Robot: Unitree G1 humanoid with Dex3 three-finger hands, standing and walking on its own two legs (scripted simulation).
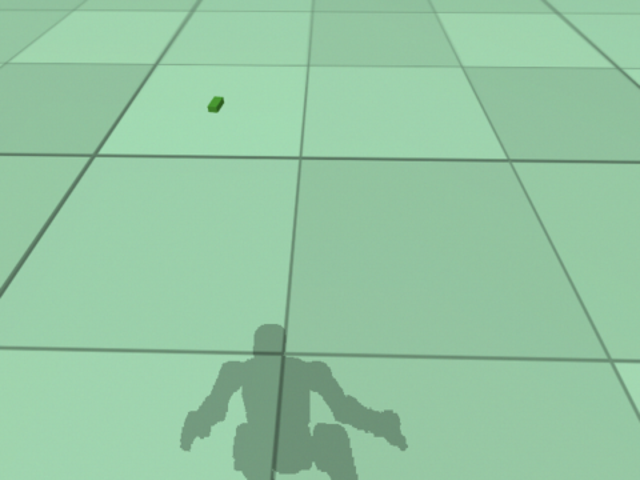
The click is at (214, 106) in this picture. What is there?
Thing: flat box
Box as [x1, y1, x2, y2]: [207, 96, 223, 112]
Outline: 214,96 207,106 209,111 217,112 223,103 222,97
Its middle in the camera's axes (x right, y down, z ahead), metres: -0.63 -0.83 +2.42
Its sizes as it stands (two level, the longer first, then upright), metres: 0.124 0.057 0.037
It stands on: the floor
